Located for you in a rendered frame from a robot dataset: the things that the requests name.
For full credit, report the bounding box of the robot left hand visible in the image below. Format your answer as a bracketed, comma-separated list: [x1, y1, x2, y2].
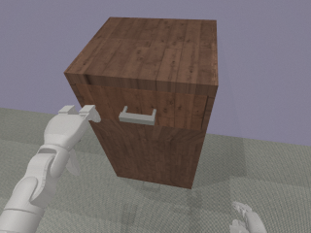
[44, 105, 101, 176]

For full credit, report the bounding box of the cabinet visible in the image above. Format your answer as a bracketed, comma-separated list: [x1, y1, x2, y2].
[63, 17, 219, 189]

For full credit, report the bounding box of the left robot forearm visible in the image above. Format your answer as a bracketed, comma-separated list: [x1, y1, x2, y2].
[0, 144, 70, 233]

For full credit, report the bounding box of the drawer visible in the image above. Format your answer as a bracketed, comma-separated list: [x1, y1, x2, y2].
[76, 83, 207, 130]

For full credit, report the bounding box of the handle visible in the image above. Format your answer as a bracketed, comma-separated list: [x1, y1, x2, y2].
[119, 106, 156, 125]

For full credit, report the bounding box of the robot right hand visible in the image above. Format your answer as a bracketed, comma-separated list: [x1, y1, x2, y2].
[229, 201, 267, 233]

